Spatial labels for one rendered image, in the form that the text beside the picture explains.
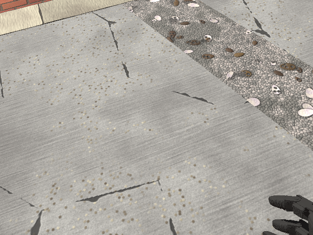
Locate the robot right hand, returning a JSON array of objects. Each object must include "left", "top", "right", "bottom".
[{"left": 262, "top": 195, "right": 313, "bottom": 235}]

